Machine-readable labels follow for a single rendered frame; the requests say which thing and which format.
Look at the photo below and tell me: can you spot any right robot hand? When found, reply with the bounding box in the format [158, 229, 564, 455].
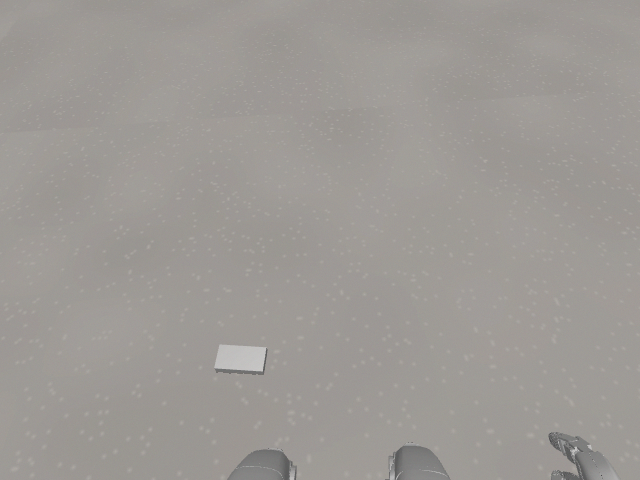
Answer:
[549, 432, 621, 480]

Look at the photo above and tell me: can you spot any small box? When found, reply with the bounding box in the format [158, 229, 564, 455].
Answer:
[214, 344, 268, 374]

